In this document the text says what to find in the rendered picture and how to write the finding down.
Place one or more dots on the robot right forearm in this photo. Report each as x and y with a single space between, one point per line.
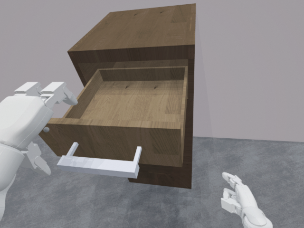
253 217

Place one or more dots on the cabinet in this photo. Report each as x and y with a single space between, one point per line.
152 37

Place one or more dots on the robot left forearm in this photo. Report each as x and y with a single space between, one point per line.
10 160

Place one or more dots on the drawer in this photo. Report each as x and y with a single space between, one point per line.
122 108

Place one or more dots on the left robot hand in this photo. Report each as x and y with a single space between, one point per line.
24 115

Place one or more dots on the right robot hand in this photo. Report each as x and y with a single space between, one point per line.
235 202

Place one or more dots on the handle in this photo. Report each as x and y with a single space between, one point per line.
128 169

